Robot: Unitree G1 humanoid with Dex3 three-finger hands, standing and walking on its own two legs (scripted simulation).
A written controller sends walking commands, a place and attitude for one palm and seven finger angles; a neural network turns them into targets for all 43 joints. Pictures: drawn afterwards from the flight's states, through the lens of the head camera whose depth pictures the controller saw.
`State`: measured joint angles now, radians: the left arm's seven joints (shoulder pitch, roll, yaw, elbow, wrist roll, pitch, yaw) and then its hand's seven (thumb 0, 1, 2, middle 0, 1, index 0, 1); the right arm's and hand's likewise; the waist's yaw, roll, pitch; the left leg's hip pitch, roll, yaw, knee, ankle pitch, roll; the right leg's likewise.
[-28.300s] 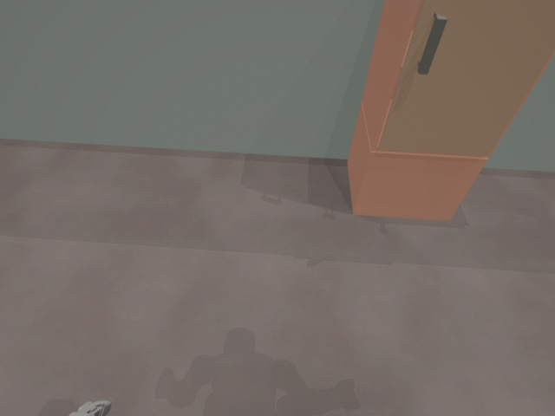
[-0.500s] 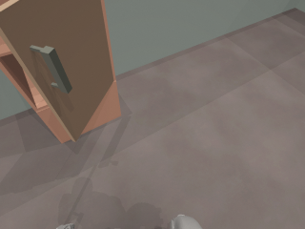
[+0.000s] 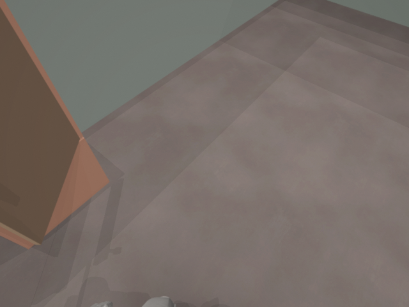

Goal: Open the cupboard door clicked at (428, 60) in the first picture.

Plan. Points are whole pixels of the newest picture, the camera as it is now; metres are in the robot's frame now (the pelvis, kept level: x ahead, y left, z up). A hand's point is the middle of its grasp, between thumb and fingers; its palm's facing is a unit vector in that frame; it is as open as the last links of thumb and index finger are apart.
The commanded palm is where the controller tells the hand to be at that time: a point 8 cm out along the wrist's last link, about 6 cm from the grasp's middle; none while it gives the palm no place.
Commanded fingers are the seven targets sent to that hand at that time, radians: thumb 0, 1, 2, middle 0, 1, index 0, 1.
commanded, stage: walk to a spot facing it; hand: left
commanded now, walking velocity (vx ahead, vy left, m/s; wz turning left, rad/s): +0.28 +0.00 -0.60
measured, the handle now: out of the picture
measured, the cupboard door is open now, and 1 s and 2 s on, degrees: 40 40 40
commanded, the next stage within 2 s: turn to face it in 1.38 s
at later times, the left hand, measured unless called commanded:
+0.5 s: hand (186, 211) +0.36 +0.07 -0.17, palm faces -0.39 -0.91 -0.17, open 7.4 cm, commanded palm none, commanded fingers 0.00 0.90 0.90 -0.20 -0.30 -0.20 -0.30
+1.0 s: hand (203, 196) +0.41 +0.03 -0.18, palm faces -0.37 -0.91 -0.18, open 7.3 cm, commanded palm none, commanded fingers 0.00 0.90 0.90 -0.20 -0.30 -0.20 -0.30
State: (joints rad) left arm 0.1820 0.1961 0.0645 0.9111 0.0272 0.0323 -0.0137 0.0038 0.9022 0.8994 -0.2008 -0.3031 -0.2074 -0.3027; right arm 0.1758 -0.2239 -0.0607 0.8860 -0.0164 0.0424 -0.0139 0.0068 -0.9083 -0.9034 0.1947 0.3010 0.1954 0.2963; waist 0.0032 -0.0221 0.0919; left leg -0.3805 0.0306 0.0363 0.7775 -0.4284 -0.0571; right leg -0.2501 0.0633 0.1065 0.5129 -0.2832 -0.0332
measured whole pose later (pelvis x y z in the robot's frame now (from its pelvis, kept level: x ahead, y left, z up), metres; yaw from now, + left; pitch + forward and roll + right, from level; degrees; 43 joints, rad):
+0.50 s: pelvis +0.16 -0.05 -0.02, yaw -19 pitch +2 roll +0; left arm 0.03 0.21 0.07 0.90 0.03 0.00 -0.06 0.01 0.91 0.90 -0.19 -0.30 -0.20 -0.30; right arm 0.52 -0.16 -0.02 1.04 -0.03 -0.02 -0.02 0.01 -0.90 -0.90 0.20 0.30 0.20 0.30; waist -0.06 0.00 0.13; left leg 0.03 0.16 0.33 0.56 -0.50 -0.07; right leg -0.45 0.00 -0.15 0.65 -0.26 -0.09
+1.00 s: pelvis +0.39 -0.15 -0.01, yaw -28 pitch +1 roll +1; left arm 0.40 0.16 0.05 1.09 0.02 -0.07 0.00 0.00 0.91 0.90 -0.20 -0.30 -0.20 -0.30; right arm 0.01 -0.17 -0.04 0.92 -0.02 -0.03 0.02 0.01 -0.91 -0.90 0.19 0.30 0.20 0.30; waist 0.05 -0.03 0.08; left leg -0.50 0.02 0.11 0.65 -0.21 0.00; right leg 0.07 0.08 0.03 0.39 -0.45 -0.09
